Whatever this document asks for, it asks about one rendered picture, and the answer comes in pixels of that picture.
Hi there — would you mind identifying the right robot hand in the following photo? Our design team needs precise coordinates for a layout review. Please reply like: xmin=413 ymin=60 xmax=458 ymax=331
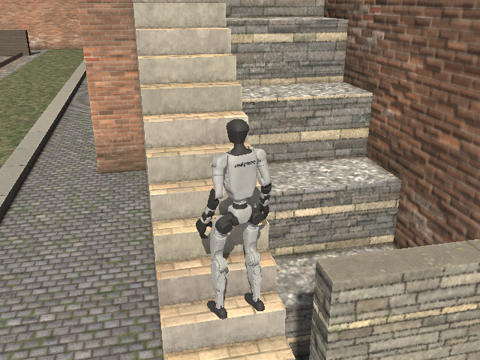
xmin=256 ymin=203 xmax=269 ymax=221

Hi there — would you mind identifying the humanoid robot head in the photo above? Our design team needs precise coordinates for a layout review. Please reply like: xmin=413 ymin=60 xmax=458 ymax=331
xmin=226 ymin=119 xmax=252 ymax=156

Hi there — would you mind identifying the robot torso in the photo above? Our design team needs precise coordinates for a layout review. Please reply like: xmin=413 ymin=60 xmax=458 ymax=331
xmin=223 ymin=146 xmax=257 ymax=226

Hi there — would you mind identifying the right robot forearm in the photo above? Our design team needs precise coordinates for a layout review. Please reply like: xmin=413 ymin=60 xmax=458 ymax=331
xmin=259 ymin=177 xmax=272 ymax=206

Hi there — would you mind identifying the robot right upper arm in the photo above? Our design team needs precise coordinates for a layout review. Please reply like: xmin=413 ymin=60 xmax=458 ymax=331
xmin=252 ymin=148 xmax=272 ymax=187

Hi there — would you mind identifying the robot left upper arm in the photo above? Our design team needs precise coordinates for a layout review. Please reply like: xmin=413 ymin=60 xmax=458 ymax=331
xmin=211 ymin=154 xmax=228 ymax=200

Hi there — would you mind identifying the left robot hand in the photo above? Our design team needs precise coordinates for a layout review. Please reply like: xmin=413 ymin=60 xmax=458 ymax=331
xmin=196 ymin=219 xmax=212 ymax=239

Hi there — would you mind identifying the left robot forearm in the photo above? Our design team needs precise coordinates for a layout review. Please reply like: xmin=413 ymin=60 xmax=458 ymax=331
xmin=200 ymin=188 xmax=219 ymax=224

